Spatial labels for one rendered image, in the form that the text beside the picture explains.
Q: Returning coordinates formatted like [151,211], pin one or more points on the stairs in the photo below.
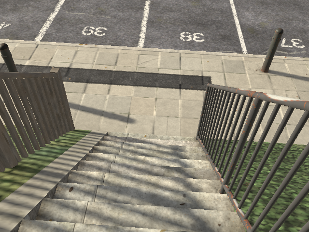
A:
[137,182]

